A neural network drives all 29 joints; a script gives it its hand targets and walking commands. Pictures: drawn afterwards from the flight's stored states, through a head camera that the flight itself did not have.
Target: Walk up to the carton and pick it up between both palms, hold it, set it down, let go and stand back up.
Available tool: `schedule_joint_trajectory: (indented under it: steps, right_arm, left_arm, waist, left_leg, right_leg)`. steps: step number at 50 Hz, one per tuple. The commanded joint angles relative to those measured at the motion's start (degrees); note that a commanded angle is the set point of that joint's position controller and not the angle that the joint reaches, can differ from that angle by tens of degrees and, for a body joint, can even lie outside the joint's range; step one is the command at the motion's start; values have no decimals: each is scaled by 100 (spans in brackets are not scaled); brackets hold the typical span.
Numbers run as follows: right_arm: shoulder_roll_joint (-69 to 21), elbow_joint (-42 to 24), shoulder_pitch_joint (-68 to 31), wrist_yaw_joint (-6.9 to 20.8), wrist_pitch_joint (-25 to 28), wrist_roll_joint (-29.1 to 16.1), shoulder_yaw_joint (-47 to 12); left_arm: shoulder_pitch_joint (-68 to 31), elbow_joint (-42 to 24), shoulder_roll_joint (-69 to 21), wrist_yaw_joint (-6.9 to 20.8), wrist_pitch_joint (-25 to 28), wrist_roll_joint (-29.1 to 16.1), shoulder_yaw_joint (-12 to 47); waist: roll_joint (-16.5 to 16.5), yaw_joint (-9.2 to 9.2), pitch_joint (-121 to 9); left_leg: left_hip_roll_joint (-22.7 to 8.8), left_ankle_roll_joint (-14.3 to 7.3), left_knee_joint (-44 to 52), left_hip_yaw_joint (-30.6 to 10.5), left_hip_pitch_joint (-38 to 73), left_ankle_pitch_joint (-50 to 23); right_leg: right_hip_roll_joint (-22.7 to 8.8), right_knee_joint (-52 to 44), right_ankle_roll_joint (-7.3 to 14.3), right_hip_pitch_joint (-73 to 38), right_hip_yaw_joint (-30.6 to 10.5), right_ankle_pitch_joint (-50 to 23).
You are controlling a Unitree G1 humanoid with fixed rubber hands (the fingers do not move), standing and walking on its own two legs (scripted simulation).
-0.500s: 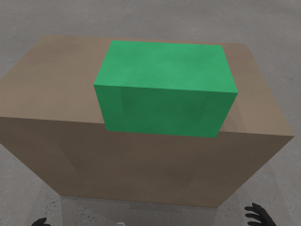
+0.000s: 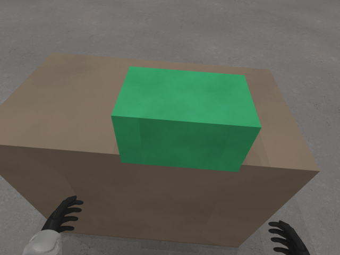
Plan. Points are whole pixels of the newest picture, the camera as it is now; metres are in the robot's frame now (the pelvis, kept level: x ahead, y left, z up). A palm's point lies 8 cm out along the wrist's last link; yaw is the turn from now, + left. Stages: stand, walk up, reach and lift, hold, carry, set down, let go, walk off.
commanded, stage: reach and lift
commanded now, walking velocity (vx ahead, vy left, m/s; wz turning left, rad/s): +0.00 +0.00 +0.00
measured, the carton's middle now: (183, 118) +0.46 -0.02 +0.09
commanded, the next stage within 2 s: none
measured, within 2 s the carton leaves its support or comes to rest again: neither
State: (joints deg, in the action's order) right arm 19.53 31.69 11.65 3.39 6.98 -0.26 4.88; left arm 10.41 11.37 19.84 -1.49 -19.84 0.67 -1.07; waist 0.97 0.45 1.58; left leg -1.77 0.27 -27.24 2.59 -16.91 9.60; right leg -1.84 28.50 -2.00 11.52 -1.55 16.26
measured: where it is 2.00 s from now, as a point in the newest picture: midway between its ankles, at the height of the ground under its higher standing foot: outside the picture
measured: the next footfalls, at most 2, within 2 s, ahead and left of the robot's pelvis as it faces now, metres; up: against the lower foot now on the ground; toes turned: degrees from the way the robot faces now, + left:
none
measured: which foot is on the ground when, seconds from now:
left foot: down 0.00-1.00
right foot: down 0.00-1.00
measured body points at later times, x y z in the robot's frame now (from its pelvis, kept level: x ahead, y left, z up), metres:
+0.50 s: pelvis +0.02 +0.00 +0.01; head +0.05 +0.01 +0.46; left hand +0.26 +0.24 +0.03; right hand +0.22 -0.26 +0.03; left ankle +0.05 +0.12 -0.74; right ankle -0.01 -0.14 -0.74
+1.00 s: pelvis +0.03 +0.00 +0.01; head +0.04 +0.01 +0.46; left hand +0.27 +0.23 +0.09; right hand +0.26 -0.24 +0.10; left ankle +0.05 +0.12 -0.74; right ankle -0.01 -0.14 -0.74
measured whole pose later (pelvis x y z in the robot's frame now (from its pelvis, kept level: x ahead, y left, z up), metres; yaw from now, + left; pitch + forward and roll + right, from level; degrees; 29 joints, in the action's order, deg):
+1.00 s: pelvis +0.03 +0.00 +0.01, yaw +0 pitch +3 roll +0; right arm 19.5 -15.0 17.4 -3.4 -8.7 -16.3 4.8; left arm 14.3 -16.0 20.2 0.1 -16.4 -11.7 -5.0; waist 1.0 0.2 -2.0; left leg -1.5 0.5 -17.1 2.6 -14.3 6.1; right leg -1.9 17.0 -2.0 8.5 -1.4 11.9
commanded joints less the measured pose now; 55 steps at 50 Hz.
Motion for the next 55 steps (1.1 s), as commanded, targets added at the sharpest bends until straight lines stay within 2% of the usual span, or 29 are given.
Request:
schedule_joint_trajectory:
  steps: [1, 5, 8, 12, 15, 20, 26, 31, 35, 36, 39, 43, 50, 55]
  right_arm:
    - [1184, -1933, 116, 20, -184, -736, 421]
    - [1084, -2640, 127, 22, -333, -822, 459]
    - [981, -3118, 187, 10, -496, -943, 454]
    - [876, -3546, 287, -16, -805, -1124, 386]
    - [820, -3881, 383, -73, -977, -1139, 405]
    - [735, -4423, 776, -196, -1035, -1249, 467]
    - [797, -4962, 1119, -400, -933, -1570, 432]
    - [691, -5472, 1180, -582, -815, -1801, 284]
    - [601, -5813, 1003, -667, -816, -2011, 73]
    - [619, -5903, 982, -677, -817, -2046, 76]
    - [634, -6127, 799, -707, -895, -2153, -3]
    - [658, -6038, 466, -718, -1171, -2254, -51]
    - [770, -5746, -708, -703, -1853, -2251, 240]
    - [804, -5565, -1374, -630, -2256, -2177, 471]
  left_arm:
    - [150, -1587, 631, -87, 83, -261, -698]
    - [-50, -2123, 664, -140, 176, -586, -636]
    - [-85, -2291, 679, -164, 196, -793, -577]
    - [-59, -2445, 676, -159, 78, -882, -552]
    - [-80, -2662, 656, -136, 58, -920, -609]
    - [258, -3019, 690, -86, 234, -1017, -741]
    - [687, -3279, 819, 41, 486, -1077, -941]
    - [791, -3532, 949, 116, 723, -1164, -1150]
    - [703, -3645, 1071, 141, 809, -1298, -1316]
    - [671, -3753, 1055, 134, 819, -1360, -1310]
    - [489, -3926, 1137, 129, 812, -1472, -1382]
    - [111, -3935, 1193, 143, 635, -1604, -1354]
    - [-1120, -3805, 1444, 97, 111, -1835, -1364]
    - [-2007, -3861, 1605, 17, -152, -1973, -1342]
  waist:
    - [-83, -148, -774]
    - [21, -106, -859]
    - [129, -107, -828]
    - [58, -128, -770]
    - [33, -132, -842]
    - [-113, -190, -1256]
    - [-105, -255, -1554]
    - [-118, -388, -1650]
    - [-129, -531, -1635]
    - [-151, -493, -1687]
    - [-180, -497, -1684]
    - [-265, -425, -1522]
    - [-319, -353, -1242]
    - [-309, -302, -1294]
  left_leg:
    - [290, 105, 835, 148, 2296, -79]
    - [320, 89, 905, 116, 2686, 131]
    - [338, 62, 921, 107, 2875, 281]
    - [315, 55, 1009, 95, 3020, 387]
    - [293, 52, 1085, 108, 2883, 260]
    - [277, 101, 1089, 125, 2669, -863]
    - [365, 209, 906, 138, 2889, -2077]
    - [388, 245, 798, 153, 2937, -2716]
    - [367, 235, 747, 181, 2913, -2937]
    - [353, 240, 740, 181, 2933, -3013]
    - [315, 227, 754, 178, 2903, -2949]
    - [268, 229, 822, 126, 2904, -2592]
    - [200, 208, 1134, 64, 2522, -1267]
    - [161, 135, 1241, 55, 2224, -695]
  right_leg:
    - [436, -1232, 132, 301, 337, -1031]
    - [262, -1493, 207, 844, 257, -608]
    - [156, -1664, 257, 1162, 167, -333]
    - [66, -1821, 307, 1345, 72, -160]
    - [128, -1802, 226, 1023, 43, -401]
    - [387, -1558, 46, 51, 120, -1553]
    - [442, -1435, -40, -283, 104, -2810]
    - [434, -1383, -72, -388, 27, -3322]
    - [437, -1355, -62, -355, -8, -3352]
    - [458, -1352, -52, -314, 3, -3355]
    - [467, -1381, -5, -272, -26, -3113]
    - [481, -1461, 74, -105, -38, -2575]
    - [419, -1609, 180, 58, -104, -1151]
    - [363, -1550, 169, 95, -164, -727]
